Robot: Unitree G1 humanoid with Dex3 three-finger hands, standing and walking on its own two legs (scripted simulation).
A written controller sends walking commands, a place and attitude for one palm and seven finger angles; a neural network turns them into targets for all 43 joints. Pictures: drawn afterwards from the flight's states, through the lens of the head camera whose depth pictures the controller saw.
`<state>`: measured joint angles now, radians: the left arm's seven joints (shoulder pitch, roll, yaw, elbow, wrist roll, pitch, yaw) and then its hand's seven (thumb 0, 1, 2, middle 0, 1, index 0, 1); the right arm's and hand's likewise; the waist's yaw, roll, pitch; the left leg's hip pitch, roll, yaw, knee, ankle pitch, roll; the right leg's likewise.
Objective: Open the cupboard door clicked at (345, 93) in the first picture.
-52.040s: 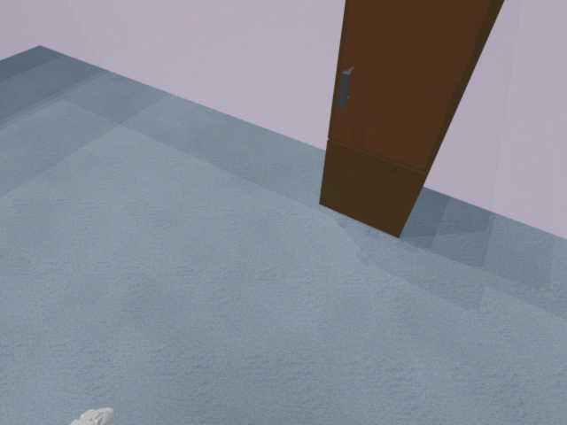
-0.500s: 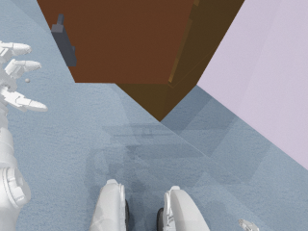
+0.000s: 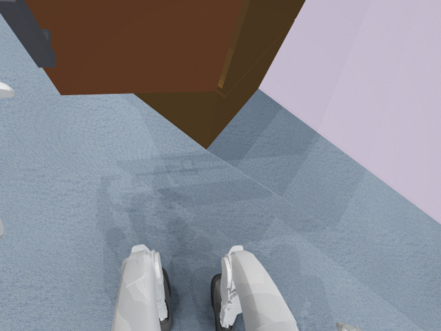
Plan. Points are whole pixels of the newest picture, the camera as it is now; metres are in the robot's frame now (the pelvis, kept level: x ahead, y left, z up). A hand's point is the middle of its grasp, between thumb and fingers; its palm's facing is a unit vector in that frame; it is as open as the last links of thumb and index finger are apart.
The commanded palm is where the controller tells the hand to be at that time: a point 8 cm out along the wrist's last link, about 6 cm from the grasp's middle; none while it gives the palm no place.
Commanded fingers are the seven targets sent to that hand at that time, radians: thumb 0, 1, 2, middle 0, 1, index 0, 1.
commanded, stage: move the hooked fingers beside the handle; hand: left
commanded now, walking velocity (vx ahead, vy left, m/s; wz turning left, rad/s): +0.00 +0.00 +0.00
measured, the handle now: (29, 20) +0.58 +0.27 +0.06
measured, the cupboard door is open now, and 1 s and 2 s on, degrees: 45 45 45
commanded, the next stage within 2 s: slide the fingers in behind the handle in 0.80 s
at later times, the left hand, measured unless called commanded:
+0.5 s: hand out of the picture +0.53 +0.32 +0.06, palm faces +0.09 -1.00 -0.03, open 14.0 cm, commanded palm +0.53 +0.33 +0.06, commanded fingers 0.00 -0.50 0.30 -0.30 -1.20 -0.30 -1.20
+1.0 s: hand out of the picture +0.53 +0.32 +0.06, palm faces +0.10 -0.99 -0.04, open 14.0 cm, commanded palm +0.53 +0.32 +0.06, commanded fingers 0.00 -0.50 0.30 -0.30 -1.20 -0.30 -1.20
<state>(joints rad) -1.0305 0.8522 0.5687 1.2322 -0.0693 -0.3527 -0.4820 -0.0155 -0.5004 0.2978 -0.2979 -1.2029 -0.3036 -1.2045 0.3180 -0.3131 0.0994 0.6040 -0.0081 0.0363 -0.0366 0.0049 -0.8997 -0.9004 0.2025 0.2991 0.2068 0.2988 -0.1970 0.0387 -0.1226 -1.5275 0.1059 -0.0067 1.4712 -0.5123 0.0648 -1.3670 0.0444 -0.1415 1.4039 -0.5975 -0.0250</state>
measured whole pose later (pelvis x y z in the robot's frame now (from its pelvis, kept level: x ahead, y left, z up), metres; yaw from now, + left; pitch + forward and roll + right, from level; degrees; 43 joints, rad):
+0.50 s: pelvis +0.01 +0.01 +0.01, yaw +0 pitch +32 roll -9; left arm -1.01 0.82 0.55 1.19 -0.07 -0.32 -0.47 -0.02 -0.50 0.30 -0.30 -1.20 -0.30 -1.20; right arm 0.33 -0.30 0.10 0.61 -0.01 0.06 -0.02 0.00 -0.90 -0.90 0.20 0.30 0.21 0.30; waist -0.19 0.04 -0.12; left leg -1.50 0.10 -0.01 1.44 -0.52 0.07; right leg -1.34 0.04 -0.14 1.36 -0.59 -0.02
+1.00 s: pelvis +0.01 +0.00 +0.00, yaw +0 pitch +33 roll -9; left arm -1.02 0.84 0.56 1.18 -0.07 -0.34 -0.47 -0.02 -0.50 0.30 -0.30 -1.20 -0.30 -1.20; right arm 0.32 -0.29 0.10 0.61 -0.01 0.07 -0.02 0.00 -0.90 -0.90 0.20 0.30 0.21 0.30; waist -0.19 0.04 -0.11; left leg -1.53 0.10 -0.02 1.47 -0.52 0.06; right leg -1.36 0.05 -0.14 1.39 -0.60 -0.02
